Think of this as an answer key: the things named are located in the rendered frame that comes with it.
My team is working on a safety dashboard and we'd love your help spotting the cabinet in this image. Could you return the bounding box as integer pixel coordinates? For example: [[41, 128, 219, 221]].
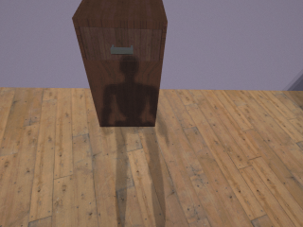
[[72, 0, 168, 128]]

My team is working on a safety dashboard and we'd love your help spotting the drawer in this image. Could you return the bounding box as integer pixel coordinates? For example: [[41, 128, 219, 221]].
[[80, 26, 162, 61]]

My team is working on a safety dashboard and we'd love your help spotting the handle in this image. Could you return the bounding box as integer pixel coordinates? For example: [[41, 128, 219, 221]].
[[110, 44, 134, 55]]

